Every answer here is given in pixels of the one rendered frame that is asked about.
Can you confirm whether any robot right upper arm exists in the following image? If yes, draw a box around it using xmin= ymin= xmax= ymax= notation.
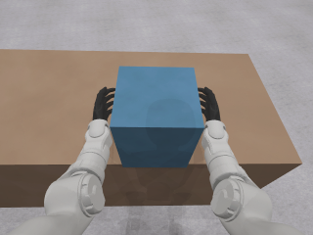
xmin=210 ymin=178 xmax=305 ymax=235

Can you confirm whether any left robot forearm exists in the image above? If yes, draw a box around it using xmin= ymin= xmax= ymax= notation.
xmin=44 ymin=118 xmax=112 ymax=213

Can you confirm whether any robot right hand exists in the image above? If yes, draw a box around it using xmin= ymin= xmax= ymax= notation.
xmin=198 ymin=87 xmax=221 ymax=122

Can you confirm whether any right robot forearm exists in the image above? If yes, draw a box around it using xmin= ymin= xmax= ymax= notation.
xmin=201 ymin=119 xmax=273 ymax=215

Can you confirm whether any pedestal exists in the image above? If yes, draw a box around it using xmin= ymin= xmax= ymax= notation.
xmin=0 ymin=49 xmax=302 ymax=208

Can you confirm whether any carton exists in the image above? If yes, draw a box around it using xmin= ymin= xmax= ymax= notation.
xmin=110 ymin=66 xmax=204 ymax=167

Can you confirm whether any robot left hand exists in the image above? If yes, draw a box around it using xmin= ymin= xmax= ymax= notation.
xmin=92 ymin=86 xmax=115 ymax=121

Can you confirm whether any robot left upper arm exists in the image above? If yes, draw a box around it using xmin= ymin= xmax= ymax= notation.
xmin=7 ymin=173 xmax=106 ymax=235

